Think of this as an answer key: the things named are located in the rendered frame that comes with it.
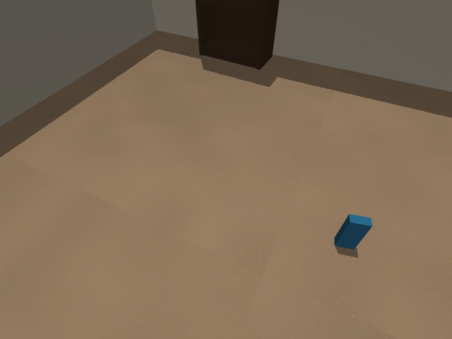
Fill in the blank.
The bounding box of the bookshelf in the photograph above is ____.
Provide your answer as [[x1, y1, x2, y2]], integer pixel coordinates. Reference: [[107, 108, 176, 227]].
[[196, 0, 279, 70]]

